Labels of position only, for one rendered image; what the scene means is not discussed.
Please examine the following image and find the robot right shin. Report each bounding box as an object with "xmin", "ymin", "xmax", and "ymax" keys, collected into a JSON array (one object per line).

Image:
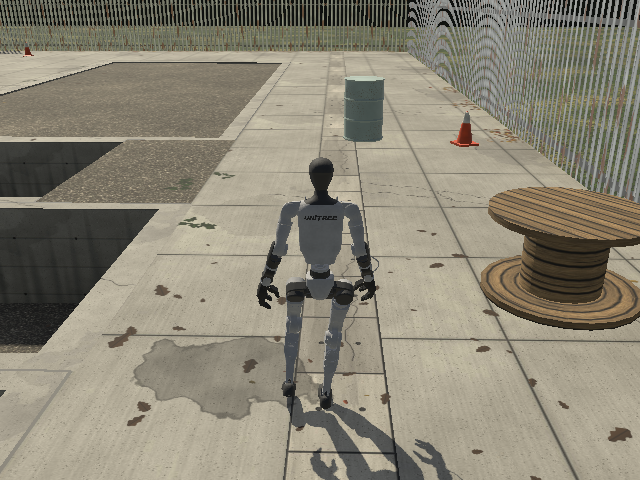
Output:
[{"xmin": 322, "ymin": 332, "xmax": 342, "ymax": 396}]

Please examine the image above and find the robot right forearm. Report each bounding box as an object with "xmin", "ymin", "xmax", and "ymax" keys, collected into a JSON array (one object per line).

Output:
[{"xmin": 356, "ymin": 241, "xmax": 374, "ymax": 282}]

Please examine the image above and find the left robot upper arm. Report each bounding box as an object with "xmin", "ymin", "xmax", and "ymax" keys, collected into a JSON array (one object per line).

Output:
[{"xmin": 272, "ymin": 201, "xmax": 300, "ymax": 257}]

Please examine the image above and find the humanoid robot head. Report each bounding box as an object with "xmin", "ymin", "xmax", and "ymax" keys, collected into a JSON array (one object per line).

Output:
[{"xmin": 304, "ymin": 157, "xmax": 338, "ymax": 205}]

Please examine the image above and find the right robot hand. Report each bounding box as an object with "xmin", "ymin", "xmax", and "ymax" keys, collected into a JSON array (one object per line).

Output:
[{"xmin": 353, "ymin": 279, "xmax": 376, "ymax": 301}]

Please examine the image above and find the left robot hand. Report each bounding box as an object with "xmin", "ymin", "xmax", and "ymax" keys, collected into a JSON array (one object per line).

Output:
[{"xmin": 256, "ymin": 283, "xmax": 280, "ymax": 309}]

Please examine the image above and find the right robot upper arm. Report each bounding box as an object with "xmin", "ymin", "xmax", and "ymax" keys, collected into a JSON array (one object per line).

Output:
[{"xmin": 341, "ymin": 201, "xmax": 367, "ymax": 257}]

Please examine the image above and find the robot left forearm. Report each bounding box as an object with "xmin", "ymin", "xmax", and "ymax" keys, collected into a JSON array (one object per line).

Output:
[{"xmin": 260, "ymin": 241, "xmax": 282, "ymax": 287}]

